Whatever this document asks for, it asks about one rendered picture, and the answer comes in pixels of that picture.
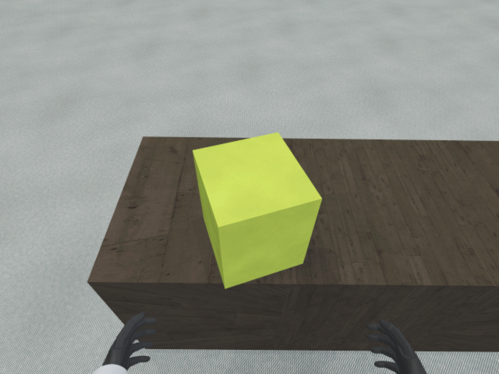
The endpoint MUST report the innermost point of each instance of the robot right hand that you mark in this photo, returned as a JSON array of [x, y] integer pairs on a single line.
[[407, 361]]

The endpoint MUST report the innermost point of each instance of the robot left hand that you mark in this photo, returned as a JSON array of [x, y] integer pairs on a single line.
[[123, 347]]

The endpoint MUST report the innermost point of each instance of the pedestal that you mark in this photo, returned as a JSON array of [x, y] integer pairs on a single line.
[[407, 232]]

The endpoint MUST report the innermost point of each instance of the carton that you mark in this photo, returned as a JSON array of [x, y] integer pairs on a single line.
[[258, 205]]

